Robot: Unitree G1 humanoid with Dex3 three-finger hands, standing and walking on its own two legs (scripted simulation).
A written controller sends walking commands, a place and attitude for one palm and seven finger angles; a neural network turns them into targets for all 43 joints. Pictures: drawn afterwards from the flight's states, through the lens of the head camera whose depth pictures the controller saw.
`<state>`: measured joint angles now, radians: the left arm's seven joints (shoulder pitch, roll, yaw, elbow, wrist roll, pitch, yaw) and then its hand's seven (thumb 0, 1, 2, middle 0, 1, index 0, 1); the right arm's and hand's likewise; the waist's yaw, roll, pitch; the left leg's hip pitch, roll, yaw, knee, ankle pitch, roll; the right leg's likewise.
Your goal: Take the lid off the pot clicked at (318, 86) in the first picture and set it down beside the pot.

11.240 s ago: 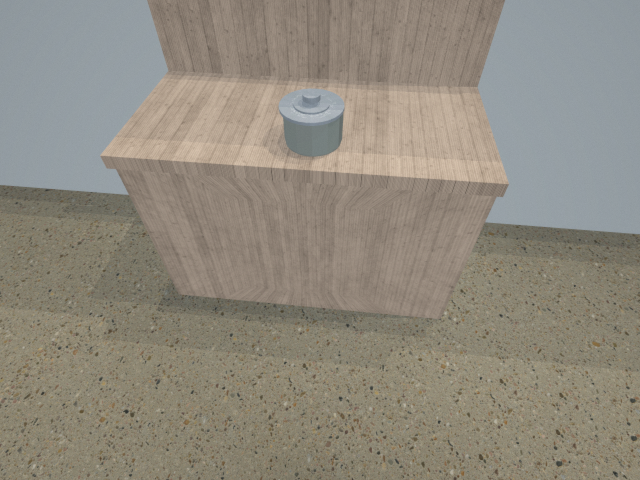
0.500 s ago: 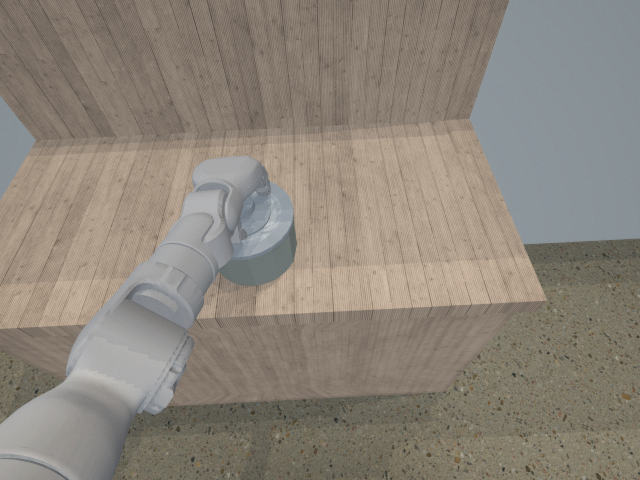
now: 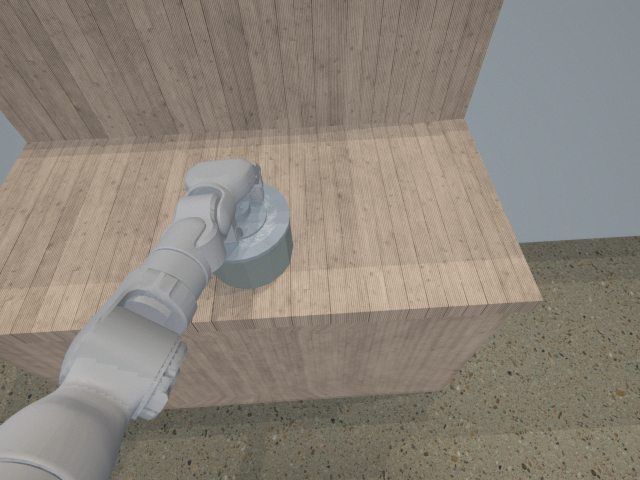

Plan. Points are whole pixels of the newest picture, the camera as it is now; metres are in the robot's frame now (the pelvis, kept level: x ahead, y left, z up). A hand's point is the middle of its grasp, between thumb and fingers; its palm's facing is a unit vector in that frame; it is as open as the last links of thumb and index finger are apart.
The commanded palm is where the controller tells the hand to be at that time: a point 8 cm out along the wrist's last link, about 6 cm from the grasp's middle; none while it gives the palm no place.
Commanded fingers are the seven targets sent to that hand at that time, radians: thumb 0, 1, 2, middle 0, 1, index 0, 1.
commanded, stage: close the fingers and squeeze the knob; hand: left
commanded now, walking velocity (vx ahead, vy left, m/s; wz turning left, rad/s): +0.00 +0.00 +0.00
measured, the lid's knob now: (235, 208) +0.49 +0.11 +0.02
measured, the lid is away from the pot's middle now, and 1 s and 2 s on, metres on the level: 0.00 0.00 0.01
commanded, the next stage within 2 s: lift the lid straight up in 1.18 s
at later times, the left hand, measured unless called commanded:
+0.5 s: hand (229, 216) +0.46 +0.11 +0.05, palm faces -0.35 -0.05 -0.93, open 7.2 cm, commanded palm +0.46 +0.12 +0.10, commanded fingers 0.00 0.53 0.60 -0.82 -1.04 -0.82 -1.04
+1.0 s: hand (229, 216) +0.46 +0.11 +0.05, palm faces -0.35 -0.05 -0.93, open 7.1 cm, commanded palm +0.46 +0.11 +0.10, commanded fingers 0.00 0.66 0.81 -0.80 -1.02 -0.81 -1.02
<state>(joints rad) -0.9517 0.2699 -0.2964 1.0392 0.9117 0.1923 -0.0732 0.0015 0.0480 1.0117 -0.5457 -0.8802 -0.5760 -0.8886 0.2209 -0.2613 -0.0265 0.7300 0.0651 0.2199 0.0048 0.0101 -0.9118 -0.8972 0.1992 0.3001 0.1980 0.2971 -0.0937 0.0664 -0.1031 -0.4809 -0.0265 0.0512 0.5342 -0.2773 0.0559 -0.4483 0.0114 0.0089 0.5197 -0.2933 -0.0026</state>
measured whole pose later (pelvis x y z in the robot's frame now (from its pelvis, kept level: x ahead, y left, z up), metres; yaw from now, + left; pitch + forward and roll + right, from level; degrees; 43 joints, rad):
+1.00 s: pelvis +0.00 +0.00 +0.00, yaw +0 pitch +13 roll -1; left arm -0.97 0.26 -0.31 1.05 0.91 0.20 -0.08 0.01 0.34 0.67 -0.66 -0.95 -0.67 -0.95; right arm 0.21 -0.26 -0.03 0.74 0.06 0.22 0.01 0.01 -0.91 -0.90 0.20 0.30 0.20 0.30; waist -0.09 0.06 -0.10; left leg -0.49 -0.03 0.05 0.54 -0.28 0.06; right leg -0.45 0.01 0.00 0.53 -0.29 0.00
